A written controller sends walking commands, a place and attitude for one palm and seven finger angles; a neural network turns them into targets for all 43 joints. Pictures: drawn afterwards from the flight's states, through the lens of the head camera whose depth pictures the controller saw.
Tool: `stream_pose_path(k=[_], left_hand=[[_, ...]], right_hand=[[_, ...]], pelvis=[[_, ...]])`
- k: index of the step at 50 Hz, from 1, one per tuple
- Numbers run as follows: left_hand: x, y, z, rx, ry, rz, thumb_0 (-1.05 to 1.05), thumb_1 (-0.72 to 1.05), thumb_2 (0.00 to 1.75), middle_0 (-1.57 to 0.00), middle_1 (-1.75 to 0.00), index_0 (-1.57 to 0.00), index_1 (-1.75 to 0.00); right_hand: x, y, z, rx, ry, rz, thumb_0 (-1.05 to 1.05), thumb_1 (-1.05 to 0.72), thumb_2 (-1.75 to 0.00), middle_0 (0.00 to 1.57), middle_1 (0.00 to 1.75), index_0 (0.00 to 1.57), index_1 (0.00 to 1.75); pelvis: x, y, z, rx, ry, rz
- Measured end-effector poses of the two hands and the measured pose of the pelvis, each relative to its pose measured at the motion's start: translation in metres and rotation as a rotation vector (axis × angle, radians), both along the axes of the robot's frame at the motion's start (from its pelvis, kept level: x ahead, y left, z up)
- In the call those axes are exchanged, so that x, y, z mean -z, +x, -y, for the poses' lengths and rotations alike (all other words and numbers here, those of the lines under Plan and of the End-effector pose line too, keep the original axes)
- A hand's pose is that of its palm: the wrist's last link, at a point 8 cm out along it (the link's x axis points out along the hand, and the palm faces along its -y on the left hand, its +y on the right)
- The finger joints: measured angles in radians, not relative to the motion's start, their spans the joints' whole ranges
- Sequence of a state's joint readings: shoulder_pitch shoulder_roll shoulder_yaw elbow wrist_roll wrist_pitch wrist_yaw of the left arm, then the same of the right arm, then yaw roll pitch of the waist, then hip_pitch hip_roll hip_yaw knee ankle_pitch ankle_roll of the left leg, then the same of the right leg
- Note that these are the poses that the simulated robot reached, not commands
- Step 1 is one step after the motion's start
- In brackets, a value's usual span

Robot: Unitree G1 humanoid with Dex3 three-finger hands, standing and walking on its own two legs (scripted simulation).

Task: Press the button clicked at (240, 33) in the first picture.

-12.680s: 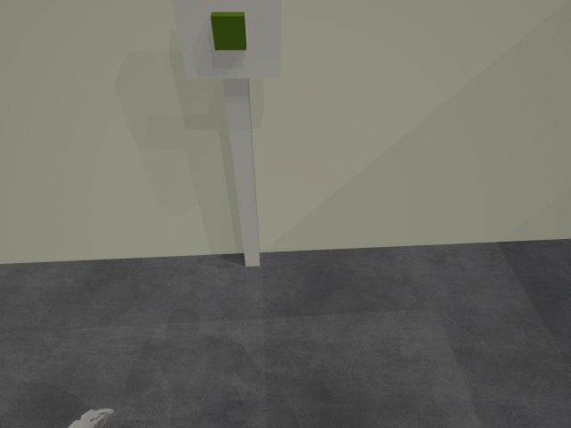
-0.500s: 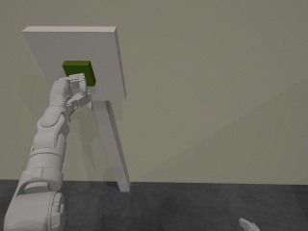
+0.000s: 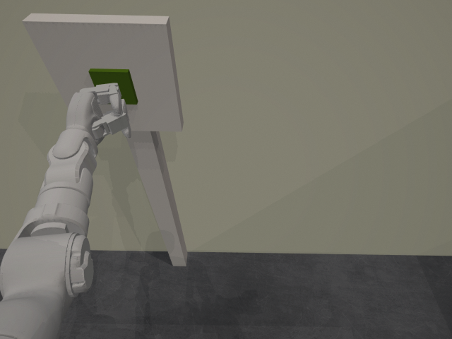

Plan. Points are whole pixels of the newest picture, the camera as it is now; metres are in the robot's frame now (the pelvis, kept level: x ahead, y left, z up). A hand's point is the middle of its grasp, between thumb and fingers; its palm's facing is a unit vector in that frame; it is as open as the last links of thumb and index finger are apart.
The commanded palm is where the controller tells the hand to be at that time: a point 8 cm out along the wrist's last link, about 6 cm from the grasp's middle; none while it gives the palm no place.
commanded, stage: hold the button down briefly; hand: left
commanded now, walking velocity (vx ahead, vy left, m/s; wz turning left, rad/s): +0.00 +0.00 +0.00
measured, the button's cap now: (116, 84) +0.51 +0.20 +0.19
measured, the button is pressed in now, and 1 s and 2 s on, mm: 13 0 0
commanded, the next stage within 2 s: pull the fist back off the button in 0.24 s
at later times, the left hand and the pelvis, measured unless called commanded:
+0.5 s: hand (122, 116) +0.46 +0.18 +0.16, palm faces +0.01 -1.00 -0.02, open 3.0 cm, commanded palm +0.45 +0.23 +0.16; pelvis -0.02 +0.01 -0.01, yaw +0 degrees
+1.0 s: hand (125, 132) +0.42 +0.17 +0.16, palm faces +0.00 -1.00 +0.00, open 3.0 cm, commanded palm +0.38 +0.22 +0.16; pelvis +0.01 +0.00 +0.00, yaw -2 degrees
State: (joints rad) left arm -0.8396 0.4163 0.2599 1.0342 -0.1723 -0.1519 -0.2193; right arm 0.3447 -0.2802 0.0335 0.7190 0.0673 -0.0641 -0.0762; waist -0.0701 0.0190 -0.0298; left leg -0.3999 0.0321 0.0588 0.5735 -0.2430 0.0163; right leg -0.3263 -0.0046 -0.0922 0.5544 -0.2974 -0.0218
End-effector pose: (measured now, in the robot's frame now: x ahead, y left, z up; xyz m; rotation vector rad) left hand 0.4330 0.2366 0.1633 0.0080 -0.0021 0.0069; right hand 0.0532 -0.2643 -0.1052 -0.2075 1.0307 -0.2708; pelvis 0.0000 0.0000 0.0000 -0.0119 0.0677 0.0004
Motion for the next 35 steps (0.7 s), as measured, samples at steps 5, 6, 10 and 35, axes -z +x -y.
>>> stream_pose_path(k=[5,6,10,35], left_hand=[[0.0,0.001,-0.001,0.003,0.006,-0.003,0.01,0.75,0.94,-1.3,-1.5,-1.36,-1.5],[0.0,0.002,-0.001,0.004,0.004,-0.003,0.01,0.75,0.95,-1.3,-1.5,-1.37,-1.5],[0.0,0.002,-0.002,0.005,0.007,-0.004,0.01,0.74,0.95,-1.3,-1.5,-1.37,-1.5],[0.003,-0.005,0.003,-0.001,0.002,0.019,-0.01,0.79,0.95,-1.3,-1.5,-1.32,-1.5]], right_hand=[[0.002,-0.02,0.001,0.008,-0.005,-0.03,0.01,-0.9,-0.9,0.2,0.3,0.2,0.3],[0.002,-0.023,0.001,0.01,-0.006,-0.034,0.01,-0.9,-0.9,0.2,0.3,0.2,0.3],[0.002,-0.036,0.002,0.015,-0.013,-0.045,0.01,-0.9,-0.9,0.2,0.3,0.2,0.3],[0.002,-0.03,-0.01,-0.011,0.004,0.016,0.01,-0.9,-0.9,0.2,0.3,0.2,0.3]], pelvis=[[0.002,-0.007,-0.001,-0.003,-0.003,-0.012],[0.002,-0.008,-0.001,-0.003,-0.004,-0.014],[0.003,-0.014,-0.001,-0.004,-0.006,-0.023],[0.006,-0.017,-0.009,0.01,-0.004,-0.026]])
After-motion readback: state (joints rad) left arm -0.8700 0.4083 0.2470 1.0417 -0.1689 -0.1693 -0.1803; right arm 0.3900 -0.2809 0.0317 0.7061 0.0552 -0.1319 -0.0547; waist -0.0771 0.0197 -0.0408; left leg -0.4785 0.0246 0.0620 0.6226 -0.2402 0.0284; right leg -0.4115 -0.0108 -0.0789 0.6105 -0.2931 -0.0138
